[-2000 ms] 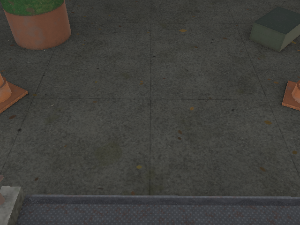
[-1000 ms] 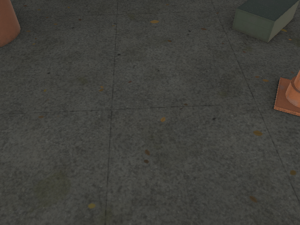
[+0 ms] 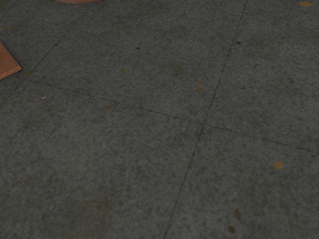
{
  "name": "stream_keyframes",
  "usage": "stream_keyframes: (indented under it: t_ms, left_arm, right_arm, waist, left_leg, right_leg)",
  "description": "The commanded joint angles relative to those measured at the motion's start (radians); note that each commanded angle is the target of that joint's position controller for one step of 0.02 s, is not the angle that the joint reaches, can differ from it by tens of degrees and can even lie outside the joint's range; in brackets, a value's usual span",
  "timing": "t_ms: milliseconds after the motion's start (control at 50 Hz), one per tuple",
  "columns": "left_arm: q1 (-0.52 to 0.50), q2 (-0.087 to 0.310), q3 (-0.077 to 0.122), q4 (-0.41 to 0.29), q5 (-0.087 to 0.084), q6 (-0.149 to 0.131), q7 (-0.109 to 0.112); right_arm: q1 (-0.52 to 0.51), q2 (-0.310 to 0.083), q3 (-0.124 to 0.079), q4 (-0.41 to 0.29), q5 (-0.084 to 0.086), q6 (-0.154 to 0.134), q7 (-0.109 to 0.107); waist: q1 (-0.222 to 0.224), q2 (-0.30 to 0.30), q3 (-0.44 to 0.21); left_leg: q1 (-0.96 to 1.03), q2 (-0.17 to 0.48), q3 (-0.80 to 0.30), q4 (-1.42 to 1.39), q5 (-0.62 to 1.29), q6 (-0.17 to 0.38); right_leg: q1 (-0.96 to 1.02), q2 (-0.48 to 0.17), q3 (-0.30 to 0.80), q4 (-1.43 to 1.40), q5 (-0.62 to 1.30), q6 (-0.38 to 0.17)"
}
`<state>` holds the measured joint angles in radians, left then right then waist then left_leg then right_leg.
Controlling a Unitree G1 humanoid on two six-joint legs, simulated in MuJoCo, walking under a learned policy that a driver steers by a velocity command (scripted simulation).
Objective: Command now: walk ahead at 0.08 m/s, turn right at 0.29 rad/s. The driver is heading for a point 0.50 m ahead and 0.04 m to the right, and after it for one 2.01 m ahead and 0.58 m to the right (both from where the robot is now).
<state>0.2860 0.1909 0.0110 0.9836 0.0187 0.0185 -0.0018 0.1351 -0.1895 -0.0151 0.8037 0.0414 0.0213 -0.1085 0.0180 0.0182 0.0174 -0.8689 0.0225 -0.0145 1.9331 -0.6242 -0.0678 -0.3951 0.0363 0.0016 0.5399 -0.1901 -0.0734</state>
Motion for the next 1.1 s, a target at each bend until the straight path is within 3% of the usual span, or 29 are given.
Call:
stream_keyframes:
  t_ms: [20,40,60,100,140,180,220,320,340,360,380,400,420,460,500,580,640,720,760,780,800,820,840,860,880,920,940,980,1100]
  left_arm:
    - [-0.027,0.169,0.028,-0.118,-0.002,-0.02,0.033]
    - [0.014,0.149,0.026,-0.115,-0.005,-0.019,0.039]
    - [0.034,0.121,0.02,-0.124,-0.02,-0.018,0.057]
    - [0.068,0.098,0.023,-0.13,-0.025,-0.019,0.077]
    - [0.045,0.12,0.045,-0.17,-0.043,-0.003,0.087]
    - [0.044,0.162,0.068,-0.191,-0.048,0.006,0.088]
    - [0.008,0.199,0.093,-0.221,-0.051,0.002,0.083]
    - [0.069,0.117,0.092,-0.233,-0.048,-0.007,0.076]
    - [0.036,0.073,0.081,-0.249,-0.038,-0.014,0.069]
    - [0.019,-0.047,0.05,-0.253,-0.024,-0.03,0.06]
    - [-0.014,0.004,0.065,-0.329,-0.075,-0.056,0.061]
    - [-0.075,0.095,0.085,-0.33,-0.064,-0.069,0.062]
    - [-0.096,0.127,0.094,-0.323,-0.044,-0.069,0.06]
    - [-0.035,0.122,0.1,-0.282,-0.025,-0.059,0.053]
    - [0.002,0.09,0.097,-0.265,-0.033,-0.054,0.033]
    - [-0.15,0.076,0.083,-0.334,-0.032,-0.071,0.012]
    - [-0.276,0.036,0.063,-0.382,-0.025,-0.075,-0.012]
    - [-0.397,0.036,0.054,-0.435,-0.048,-0.075,-0.035]
    - [-0.405,0.047,0.059,-0.451,-0.049,-0.087,-0.043]
    - [-0.335,0.072,0.072,-0.43,-0.046,-0.097,-0.042]
    - [-0.193,0.115,0.097,-0.389,-0.047,-0.102,-0.038]
    - [0.015,0.188,0.123,-0.344,-0.038,-0.105,-0.023]
    - [0.156,0.313,0.146,-0.309,-0.021,-0.104,-0.017]
    - [0.261,0.235,0.128,-0.269,-0.014,-0.098,-0.015]
    - [0.162,0.179,0.107,-0.26,-0.014,-0.095,-0.013]
    - [-0.045,0.1,0.084,-0.268,-0.021,-0.098,-0.013]
    - [-0.097,0.065,0.076,-0.262,-0.013,-0.107,-0.018]
    - [-0.117,0.068,0.084,-0.235,-0.014,-0.123,-0.023]
    - [-0.066,0.119,0.094,-0.156,-0.011,-0.13,0.009]
  right_arm:
    - [0.02,-0.042,-0.021,-0.083,-0.015,-0.004,-0.008]
    - [0.003,-0.02,-0.017,-0.095,-0.023,-0.011,0.002]
    - [-0.053,0.004,-0.011,-0.127,-0.039,-0.016,0.013]
    - [-0.131,0.016,-0.009,-0.172,-0.056,-0.016,0.029]
    - [-0.223,0.032,-0.006,-0.217,-0.048,-0.028,0.047]
    - [-0.283,0.025,-0.015,-0.231,-0.017,-0.04,0.063]
    - [-0.271,-0.027,-0.038,-0.217,0.0,-0.054,0.074]
    - [-0.144,-0.064,-0.085,-0.151,0.01,-0.099,0.083]
    - [-0.003,-0.082,-0.096,-0.106,-0.001,-0.106,0.079]
    - [0.208,-0.125,-0.105,-0.048,-0.027,-0.103,0.077]
    - [0.292,-0.203,-0.127,-0.006,-0.058,-0.111,0.094]
    - [0.253,-0.16,-0.124,-0.002,-0.039,-0.12,0.095]
    - [0.19,-0.11,-0.11,-0.016,-0.026,-0.121,0.09]
    - [0.096,-0.067,-0.094,-0.018,-0.026,-0.11,0.091]
    - [0.138,-0.042,-0.081,0.031,-0.044,-0.114,0.105]
    - [0.188,-0.094,-0.081,0.069,-0.05,-0.125,0.096]
    - [0.265,-0.12,-0.08,0.099,-0.027,-0.119,0.084]
    - [0.349,-0.166,-0.087,0.122,-0.011,-0.1,0.075]
    - [0.361,-0.183,-0.093,0.134,-0.003,-0.086,0.078]
    - [0.351,-0.19,-0.091,0.144,-0.008,-0.085,0.078]
    - [0.349,-0.188,-0.086,0.149,-0.009,-0.085,0.08]
    - [0.311,-0.19,-0.082,0.127,-0.019,-0.097,0.085]
    - [0.386,-0.06,-0.037,0.088,-0.019,-0.13,0.103]
    - [0.369,-0.119,-0.056,0.118,0.01,-0.162,0.118]
    - [0.295,-0.171,-0.081,0.091,0.033,-0.16,0.112]
    - [0.179,-0.138,-0.083,0.057,-0.008,-0.131,0.085]
    - [0.193,-0.119,-0.089,0.065,-0.018,-0.109,0.078]
    - [0.235,-0.061,-0.081,0.076,-0.012,-0.08,0.079]
    - [0.05,-0.078,-0.082,0.003,-0.022,-0.073,0.098]
  waist:
    - [-0.037,-0.084,-0.108]
    - [-0.026,-0.13,-0.122]
    - [-0.014,-0.113,-0.107]
    - [0.001,-0.112,-0.089]
    - [0.03,-0.131,-0.109]
    - [0.047,-0.18,-0.108]
    - [0.035,-0.201,-0.061]
    - [-0.005,-0.174,-0.049]
    - [-0.07,-0.146,-0.09]
    - [-0.125,0.04,-0.172]
    - [-0.104,0.247,-0.094]
    - [-0.09,0.172,0.017]
    - [-0.076,0.151,0.038]
    - [-0.008,0.124,0.005]
    - [0.017,0.095,-0.013]
    - [-0.001,0.075,0.031]
    - [-0.048,0.092,0.02]
    - [-0.105,0.103,0.069]
    - [-0.09,0.13,0.072]
    - [-0.046,0.148,0.048]
    - [0.033,0.124,-0.042]
    - [0.136,0.091,-0.195]
    - [0.127,-0.19,-0.423]
    - [0.165,-0.234,-0.524]
    - [0.136,-0.211,-0.337]
    - [0.043,-0.122,-0.138]
    - [-0.004,-0.13,-0.094]
    - [-0.044,-0.108,-0.068]
    - [-0.031,-0.067,0.002]
  left_leg:
    - [-0.148,0.003,-0.042,-0.121,0.29,0.025]
    - [-0.2,0.003,-0.036,-0.108,0.324,0.02]
    - [-0.251,0.01,-0.062,-0.205,0.395,-0.004]
    - [-0.187,0.012,-0.057,-0.499,0.543,-0.031]
    - [0.012,-0.003,-0.045,-0.891,0.567,-0.054]
    - [0.195,-0.042,-0.031,-1.061,0.547,-0.056]
    - [0.316,-0.056,-0.029,-1.175,0.534,-0.036]
    - [0.634,-0.053,-0.026,-1.496,0.337,0.049]
    - [0.845,0.048,-0.084,-1.497,0.31,0.088]
    - [1.042,0.247,-0.301,-1.521,0.21,0.146]
    - [1.119,0.411,-0.733,-1.684,-0.054,0.285]
    - [1.066,0.428,-0.705,-1.711,-0.102,0.302]
    - [1.015,0.36,-0.56,-1.705,-0.004,0.255]
    - [0.871,0.257,-0.351,-1.698,0.208,0.187]
    - [0.718,0.195,-0.218,-1.703,0.353,0.192]
    - [0.612,0.168,-0.079,-1.704,0.622,0.21]
    - [0.65,0.169,-0.04,-1.711,0.659,0.204]
    - [0.799,0.232,-0.082,-1.693,0.635,0.217]
    - [0.812,0.251,-0.101,-1.646,0.718,0.217]
    - [0.817,0.235,-0.094,-1.563,0.857,0.213]
    - [0.776,0.201,-0.058,-1.395,1.04,0.197]
    - [0.559,0.162,-0.024,-1.127,0.967,0.162]
    - [0.143,0.016,0.015,-0.691,0.387,0.101]
    - [0.072,-0.039,-0.186,-0.564,0.064,0.114]
    - [-0.03,0.013,-0.163,-0.526,0.123,0.119]
    - [0.059,0.092,-0.091,-0.653,0.282,0.114]
    - [0.14,0.115,-0.1,-0.705,0.321,0.114]
    - [0.204,0.112,-0.099,-0.73,0.372,0.121]
    - [0.128,0.075,-0.115,-1.018,0.677,0.12]
  right_leg:
    - [0.141,-0.252,0.354,-0.124,0.368,-0.176]
    - [0.174,-0.233,0.369,-0.123,0.269,-0.18]
    - [0.195,-0.219,0.383,-0.129,0.153,-0.19]
    - [0.159,-0.176,0.379,-0.156,0.018,-0.172]
    - [0.135,-0.168,0.371,-0.21,-0.069,-0.143]
    - [0.089,-0.185,0.39,-0.257,-0.149,-0.144]
    - [0.031,-0.204,0.423,-0.293,-0.293,-0.155]
    - [0.0,-0.134,0.508,-0.165,-0.506,-0.112]
    - [-0.153,-0.089,0.465,-0.021,-0.519,-0.079]
    - [-0.337,0.048,0.264,0.402,-0.456,-0.017]
    - [-0.692,0.089,0.266,0.544,-0.424,-0.02]
    - [-0.816,0.022,0.296,0.657,-0.307,-0.009]
    - [-0.815,0.003,0.284,0.686,-0.186,-0.003]
    - [-0.669,-0.041,0.26,0.675,-0.032,0.025]
    - [-0.53,-0.038,0.217,0.706,0.064,0.044]
    - [-0.454,-0.039,0.167,0.509,0.28,0.056]
    - [-0.352,-0.059,0.06,0.293,0.357,0.065]
    - [-0.347,-0.06,-0.002,0.137,0.172,0.057]
    - [-0.24,-0.036,-0.029,0.053,0.026,0.028]
    - [-0.125,-0.001,-0.048,-0.011,-0.032,0.0]
    - [0.106,0.027,-0.065,-0.052,0.022,-0.035]
    - [0.476,-0.087,0.058,0.009,0.133,-0.094]
    - [0.893,-0.415,0.541,-0.054,-0.001,-0.254]
    - [0.902,-0.471,0.769,-0.185,-0.041,-0.29]
    - [0.786,-0.431,0.565,-0.187,0.026,-0.239]
    - [0.43,-0.334,0.317,-0.26,0.12,-0.16]
    - [0.313,-0.297,0.237,-0.305,0.148,-0.133]
    - [0.214,-0.288,0.15,-0.354,0.222,-0.129]
    - [0.231,-0.269,-0.043,-0.395,0.307,-0.094]
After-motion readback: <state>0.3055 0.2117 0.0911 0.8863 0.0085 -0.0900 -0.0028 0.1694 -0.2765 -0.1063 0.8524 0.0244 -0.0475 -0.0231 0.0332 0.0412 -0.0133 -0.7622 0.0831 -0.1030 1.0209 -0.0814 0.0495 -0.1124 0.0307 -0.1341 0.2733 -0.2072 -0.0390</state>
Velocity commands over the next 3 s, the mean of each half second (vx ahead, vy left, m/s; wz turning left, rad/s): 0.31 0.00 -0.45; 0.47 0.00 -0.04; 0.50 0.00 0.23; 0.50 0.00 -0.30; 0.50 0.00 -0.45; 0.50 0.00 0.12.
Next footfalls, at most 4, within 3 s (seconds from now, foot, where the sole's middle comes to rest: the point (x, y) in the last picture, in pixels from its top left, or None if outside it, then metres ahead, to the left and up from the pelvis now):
0.34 left None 0.17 0.13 -0.77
0.82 right None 0.37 -0.22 -0.77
1.34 left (183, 181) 0.72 -0.03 -0.77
1.90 right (238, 133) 0.99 -0.31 -0.77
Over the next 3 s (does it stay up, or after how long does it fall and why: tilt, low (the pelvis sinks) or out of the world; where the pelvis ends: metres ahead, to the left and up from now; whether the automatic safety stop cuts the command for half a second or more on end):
stays up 1.37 -0.44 0.00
